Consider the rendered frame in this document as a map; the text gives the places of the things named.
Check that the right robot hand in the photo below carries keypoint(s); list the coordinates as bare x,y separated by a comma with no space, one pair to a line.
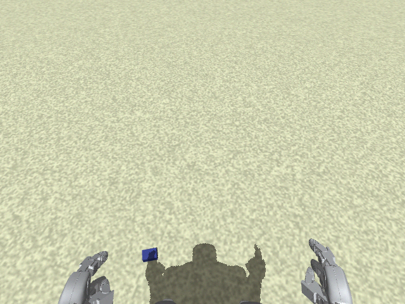
332,278

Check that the small box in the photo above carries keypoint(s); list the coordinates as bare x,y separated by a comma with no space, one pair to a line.
149,254

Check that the left robot hand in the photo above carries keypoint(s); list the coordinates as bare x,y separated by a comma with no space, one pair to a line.
79,290

